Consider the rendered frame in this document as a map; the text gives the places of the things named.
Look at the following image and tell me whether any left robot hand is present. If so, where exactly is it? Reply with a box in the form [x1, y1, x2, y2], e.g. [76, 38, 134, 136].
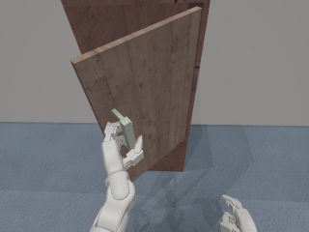
[100, 122, 144, 177]

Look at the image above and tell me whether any right robot hand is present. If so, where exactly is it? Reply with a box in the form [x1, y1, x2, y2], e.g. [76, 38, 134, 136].
[220, 194, 258, 232]

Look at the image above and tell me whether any cupboard door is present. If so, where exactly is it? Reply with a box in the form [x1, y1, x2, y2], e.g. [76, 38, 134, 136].
[70, 6, 203, 182]

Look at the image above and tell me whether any left robot forearm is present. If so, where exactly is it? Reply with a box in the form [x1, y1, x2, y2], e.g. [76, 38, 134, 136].
[89, 171, 137, 232]

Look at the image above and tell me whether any handle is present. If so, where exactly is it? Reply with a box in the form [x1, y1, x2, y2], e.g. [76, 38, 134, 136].
[111, 108, 136, 151]

